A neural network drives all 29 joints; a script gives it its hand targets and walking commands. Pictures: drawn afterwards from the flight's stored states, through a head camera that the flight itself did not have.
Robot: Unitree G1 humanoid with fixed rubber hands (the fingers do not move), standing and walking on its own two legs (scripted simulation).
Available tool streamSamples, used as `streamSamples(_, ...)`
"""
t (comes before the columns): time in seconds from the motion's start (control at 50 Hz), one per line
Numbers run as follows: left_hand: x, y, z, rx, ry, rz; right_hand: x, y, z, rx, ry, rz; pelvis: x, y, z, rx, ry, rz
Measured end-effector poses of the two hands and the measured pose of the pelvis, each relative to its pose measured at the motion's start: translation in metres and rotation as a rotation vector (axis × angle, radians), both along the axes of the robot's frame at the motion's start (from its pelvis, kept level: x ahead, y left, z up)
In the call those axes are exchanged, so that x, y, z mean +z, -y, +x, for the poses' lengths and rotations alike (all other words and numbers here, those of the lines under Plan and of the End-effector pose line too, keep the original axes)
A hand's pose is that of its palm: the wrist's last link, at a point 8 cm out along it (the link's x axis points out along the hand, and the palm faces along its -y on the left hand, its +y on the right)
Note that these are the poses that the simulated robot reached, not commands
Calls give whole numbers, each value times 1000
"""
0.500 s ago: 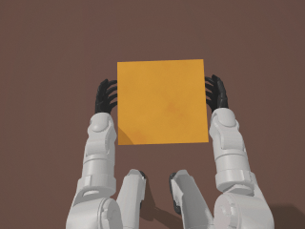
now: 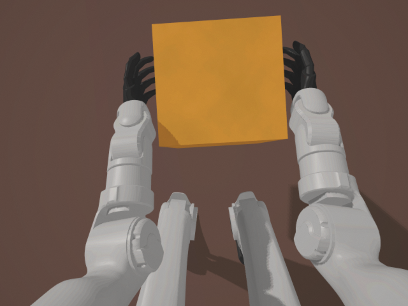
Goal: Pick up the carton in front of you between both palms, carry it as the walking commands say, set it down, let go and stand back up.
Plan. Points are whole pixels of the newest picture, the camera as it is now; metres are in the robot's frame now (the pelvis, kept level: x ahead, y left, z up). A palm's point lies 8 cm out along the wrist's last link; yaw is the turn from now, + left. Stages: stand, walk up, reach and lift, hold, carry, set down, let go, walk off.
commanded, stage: set down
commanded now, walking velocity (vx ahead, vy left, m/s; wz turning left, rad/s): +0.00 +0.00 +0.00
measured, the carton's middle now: (216, 97) +0.49 -0.01 -0.18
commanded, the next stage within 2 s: none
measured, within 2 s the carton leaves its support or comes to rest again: rests again in 1.06 s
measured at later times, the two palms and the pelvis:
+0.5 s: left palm (157, 101) +0.51 +0.13 -0.25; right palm (279, 91) +0.52 -0.17 -0.25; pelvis -0.02 +0.00 -0.11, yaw +1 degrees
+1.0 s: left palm (162, 106) +0.52 +0.13 -0.33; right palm (272, 95) +0.54 -0.17 -0.32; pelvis -0.01 +0.00 -0.16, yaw +1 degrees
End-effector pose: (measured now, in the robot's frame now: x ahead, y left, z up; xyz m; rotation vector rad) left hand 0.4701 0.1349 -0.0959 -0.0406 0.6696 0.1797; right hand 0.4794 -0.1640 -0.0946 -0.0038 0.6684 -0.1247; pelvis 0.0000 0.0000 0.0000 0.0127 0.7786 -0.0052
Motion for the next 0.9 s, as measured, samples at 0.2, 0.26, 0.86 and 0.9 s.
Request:
streamSamples(0.2,-59,3,15,-5,-20,8,-58,3,17,13,-19,-11,-48,-1,-13,-3,-4,4)
streamSamples(0.26,-77,4,20,-7,-26,12,-76,4,23,18,-25,-15,-61,0,-16,-3,-4,6)
streamSamples(0.86,-224,3,56,3,-62,18,-221,4,67,66,-61,-37,-158,7,-10,4,89,19)
streamSamples(0.9,-224,3,55,-2,-66,19,-222,4,65,64,-66,-38,-160,6,-10,4,94,18)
